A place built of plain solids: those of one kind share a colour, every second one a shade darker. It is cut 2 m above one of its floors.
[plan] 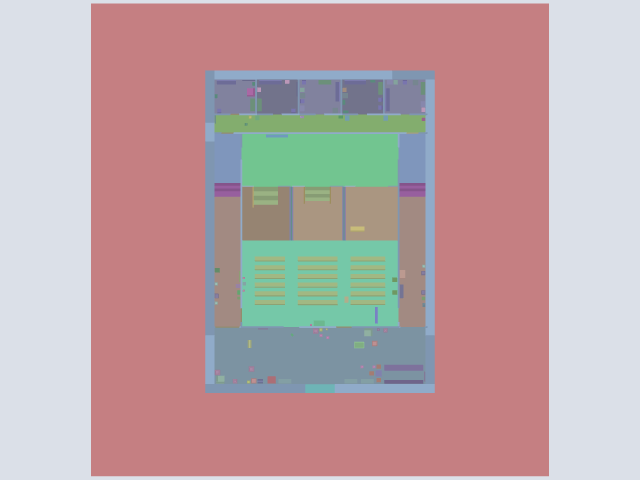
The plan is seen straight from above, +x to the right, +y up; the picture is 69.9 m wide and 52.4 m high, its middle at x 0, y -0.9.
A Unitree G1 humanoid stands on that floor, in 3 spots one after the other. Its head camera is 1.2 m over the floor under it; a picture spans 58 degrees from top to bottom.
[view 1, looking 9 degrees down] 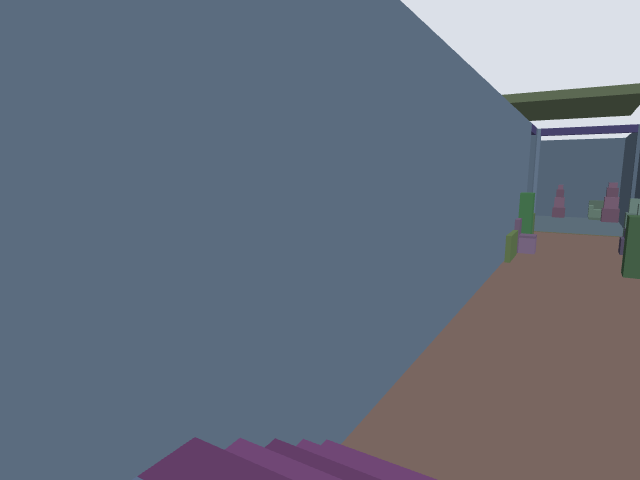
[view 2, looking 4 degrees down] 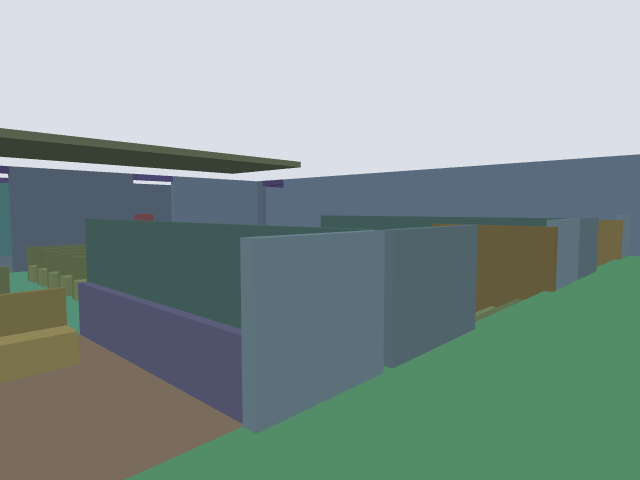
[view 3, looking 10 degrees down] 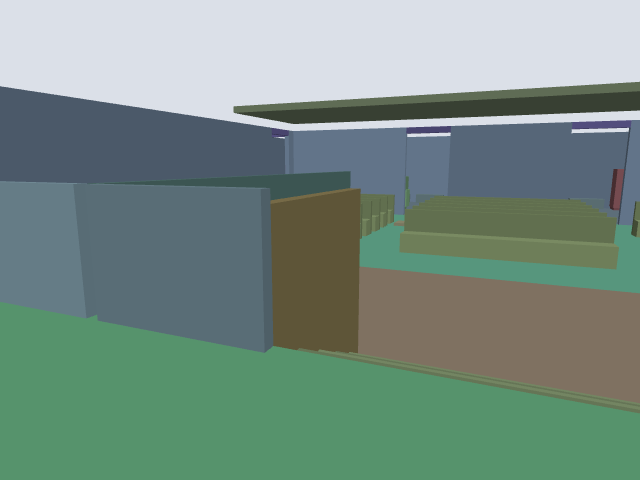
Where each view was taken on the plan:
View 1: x -10.10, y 6.27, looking -59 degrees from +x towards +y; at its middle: wall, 2.81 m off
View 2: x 5.28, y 6.81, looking -137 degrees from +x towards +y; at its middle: rail_end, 2.62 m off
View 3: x -0.28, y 7.30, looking -67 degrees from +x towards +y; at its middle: wall_cheek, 3.51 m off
